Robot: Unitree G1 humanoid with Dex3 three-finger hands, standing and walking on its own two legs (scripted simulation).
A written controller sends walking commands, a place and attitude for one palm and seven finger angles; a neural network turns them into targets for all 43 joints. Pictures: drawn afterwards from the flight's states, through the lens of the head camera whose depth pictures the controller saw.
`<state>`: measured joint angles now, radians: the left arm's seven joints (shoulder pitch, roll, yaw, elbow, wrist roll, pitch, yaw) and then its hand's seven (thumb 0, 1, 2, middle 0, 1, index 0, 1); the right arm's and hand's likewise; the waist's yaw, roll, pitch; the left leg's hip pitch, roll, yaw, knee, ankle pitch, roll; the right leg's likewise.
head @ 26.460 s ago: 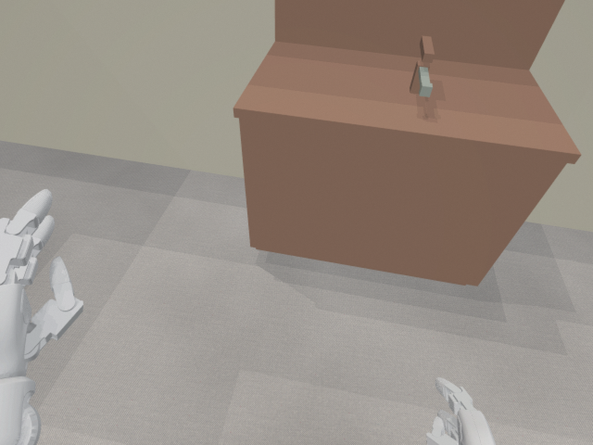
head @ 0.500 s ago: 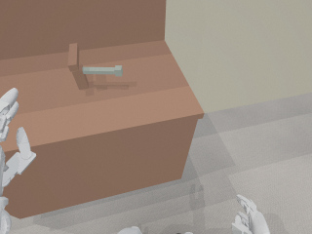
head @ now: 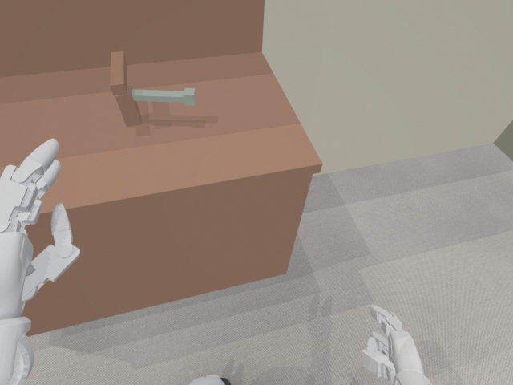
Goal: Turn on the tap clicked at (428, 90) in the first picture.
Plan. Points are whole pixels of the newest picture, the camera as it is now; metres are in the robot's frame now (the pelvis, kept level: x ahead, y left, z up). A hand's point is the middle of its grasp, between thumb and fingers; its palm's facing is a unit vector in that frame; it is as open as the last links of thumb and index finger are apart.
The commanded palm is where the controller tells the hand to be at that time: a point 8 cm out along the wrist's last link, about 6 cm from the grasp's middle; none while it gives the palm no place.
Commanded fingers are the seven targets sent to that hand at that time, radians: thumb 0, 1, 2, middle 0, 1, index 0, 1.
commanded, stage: step back with the hand held close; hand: left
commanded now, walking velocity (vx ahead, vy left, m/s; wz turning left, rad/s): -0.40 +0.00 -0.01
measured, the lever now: (189, 96) +0.69 +0.23 +0.04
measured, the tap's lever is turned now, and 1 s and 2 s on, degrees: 75 75 75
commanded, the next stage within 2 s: stop stepping back and stand still in 0.28 s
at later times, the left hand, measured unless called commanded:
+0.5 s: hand out of the picture +0.09 +0.25 +0.16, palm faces +0.36 -0.85 -0.38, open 7.4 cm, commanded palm +0.02 +0.30 +0.18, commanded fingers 0.00 0.90 0.90 -0.20 -0.30 -0.20 -0.30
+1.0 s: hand out of the picture +0.03 +0.26 +0.17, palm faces +0.45 -0.81 -0.38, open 7.4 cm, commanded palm -0.03 +0.29 +0.18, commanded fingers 0.00 0.90 0.90 -0.20 -0.30 -0.20 -0.30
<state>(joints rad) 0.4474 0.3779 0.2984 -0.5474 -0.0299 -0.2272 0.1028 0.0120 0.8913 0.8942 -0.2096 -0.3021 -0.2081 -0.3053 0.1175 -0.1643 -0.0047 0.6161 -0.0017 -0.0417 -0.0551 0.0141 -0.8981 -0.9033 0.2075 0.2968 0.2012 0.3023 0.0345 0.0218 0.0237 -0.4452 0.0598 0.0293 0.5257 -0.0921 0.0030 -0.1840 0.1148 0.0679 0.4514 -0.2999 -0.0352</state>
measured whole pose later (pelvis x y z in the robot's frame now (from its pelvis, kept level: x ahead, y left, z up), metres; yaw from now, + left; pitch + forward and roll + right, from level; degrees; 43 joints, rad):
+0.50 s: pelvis -0.14 +0.02 +0.00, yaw +0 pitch +1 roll -1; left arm 0.44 0.40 0.32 -0.50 -0.04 -0.15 0.15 0.01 0.89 0.89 -0.21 -0.30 -0.21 -0.31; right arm 0.21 -0.21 -0.02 0.61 0.00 -0.03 -0.09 0.01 -0.90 -0.90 0.20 0.30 0.20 0.30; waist -0.02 -0.03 0.00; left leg -0.27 0.01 0.00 0.51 -0.27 0.02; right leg -0.38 0.04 0.05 0.50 -0.17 0.00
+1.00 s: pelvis -0.18 +0.01 +0.00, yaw +2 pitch -3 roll +0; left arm 0.43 0.37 0.33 -0.40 -0.02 -0.12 0.16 0.01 0.89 0.89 -0.21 -0.30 -0.21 -0.31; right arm 0.25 -0.20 -0.01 0.64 0.00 -0.10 -0.08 0.01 -0.90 -0.90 0.20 0.30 0.20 0.30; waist -0.03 0.01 -0.03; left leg -0.26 0.01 0.02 0.55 -0.28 0.02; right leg -0.26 0.05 -0.02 0.63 -0.39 -0.02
